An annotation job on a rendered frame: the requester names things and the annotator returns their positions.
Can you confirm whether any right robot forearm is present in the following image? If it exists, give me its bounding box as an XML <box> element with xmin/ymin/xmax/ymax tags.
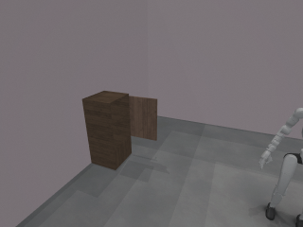
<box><xmin>266</xmin><ymin>126</ymin><xmax>285</xmax><ymax>152</ymax></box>

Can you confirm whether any right robot hand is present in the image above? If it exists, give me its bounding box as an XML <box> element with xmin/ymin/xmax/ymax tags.
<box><xmin>259</xmin><ymin>149</ymin><xmax>273</xmax><ymax>169</ymax></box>

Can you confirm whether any right robot thigh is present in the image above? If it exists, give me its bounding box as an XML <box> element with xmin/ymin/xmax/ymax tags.
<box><xmin>276</xmin><ymin>153</ymin><xmax>300</xmax><ymax>196</ymax></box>

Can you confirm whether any right robot upper arm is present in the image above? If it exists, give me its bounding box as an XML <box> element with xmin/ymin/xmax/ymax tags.
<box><xmin>281</xmin><ymin>108</ymin><xmax>303</xmax><ymax>135</ymax></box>

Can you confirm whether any cupboard door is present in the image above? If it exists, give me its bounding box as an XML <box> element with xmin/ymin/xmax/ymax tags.
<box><xmin>129</xmin><ymin>96</ymin><xmax>158</xmax><ymax>141</ymax></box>

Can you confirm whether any right robot shin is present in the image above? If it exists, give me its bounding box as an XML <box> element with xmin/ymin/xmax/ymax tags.
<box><xmin>269</xmin><ymin>184</ymin><xmax>283</xmax><ymax>208</ymax></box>

